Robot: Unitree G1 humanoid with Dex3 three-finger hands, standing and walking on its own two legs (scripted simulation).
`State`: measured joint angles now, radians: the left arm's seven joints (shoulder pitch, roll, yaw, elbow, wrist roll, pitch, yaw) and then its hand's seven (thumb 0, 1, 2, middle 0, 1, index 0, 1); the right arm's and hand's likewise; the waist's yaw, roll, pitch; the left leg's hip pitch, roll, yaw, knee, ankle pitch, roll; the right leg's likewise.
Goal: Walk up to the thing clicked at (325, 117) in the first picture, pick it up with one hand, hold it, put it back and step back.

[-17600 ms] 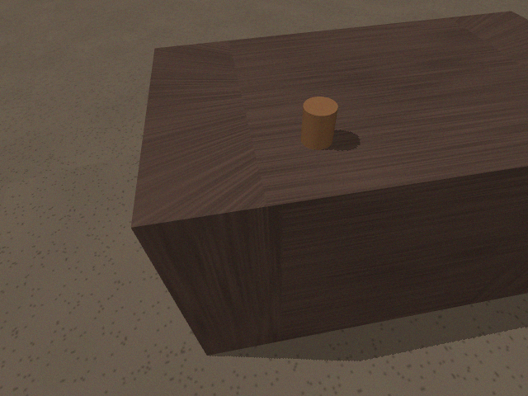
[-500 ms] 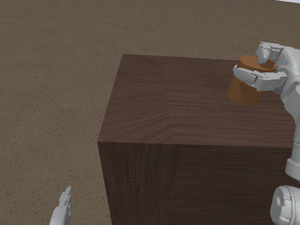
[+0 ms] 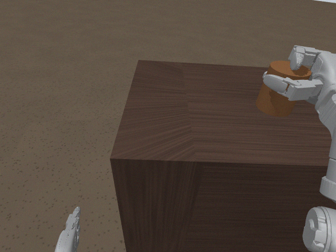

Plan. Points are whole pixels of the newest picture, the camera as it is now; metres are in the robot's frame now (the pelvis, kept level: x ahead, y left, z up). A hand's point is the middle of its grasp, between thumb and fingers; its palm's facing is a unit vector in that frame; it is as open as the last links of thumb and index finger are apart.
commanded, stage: hold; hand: right
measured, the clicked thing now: (280, 88) +0.34 -0.18 +0.29
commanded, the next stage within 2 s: crouch in 0.40 s
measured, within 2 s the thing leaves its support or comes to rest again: neither
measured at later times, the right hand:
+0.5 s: hand (287, 73) +0.34 -0.18 +0.33, palm faces +0.11 +0.99 -0.02, open 5.9 cm
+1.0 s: hand (263, 88) +0.42 -0.19 +0.25, palm faces +0.16 +0.99 +0.01, open 5.9 cm
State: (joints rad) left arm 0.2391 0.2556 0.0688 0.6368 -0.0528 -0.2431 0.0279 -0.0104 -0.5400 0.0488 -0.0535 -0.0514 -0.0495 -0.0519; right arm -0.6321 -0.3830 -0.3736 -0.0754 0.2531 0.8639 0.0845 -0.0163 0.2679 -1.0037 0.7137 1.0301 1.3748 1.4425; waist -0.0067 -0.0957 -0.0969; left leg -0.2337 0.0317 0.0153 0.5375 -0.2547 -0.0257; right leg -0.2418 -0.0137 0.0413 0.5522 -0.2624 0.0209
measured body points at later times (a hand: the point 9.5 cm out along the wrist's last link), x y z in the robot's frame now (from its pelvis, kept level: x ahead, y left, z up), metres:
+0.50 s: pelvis +0.00 +0.00 +0.00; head -0.05 +0.04 +0.45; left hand +0.18 +0.26 -0.07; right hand +0.33 -0.23 +0.33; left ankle +0.02 +0.14 -0.73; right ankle +0.02 -0.13 -0.73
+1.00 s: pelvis -0.01 +0.00 +0.00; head -0.03 +0.02 +0.45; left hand +0.15 +0.26 -0.07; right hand +0.40 -0.24 +0.25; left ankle +0.02 +0.14 -0.73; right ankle +0.02 -0.13 -0.73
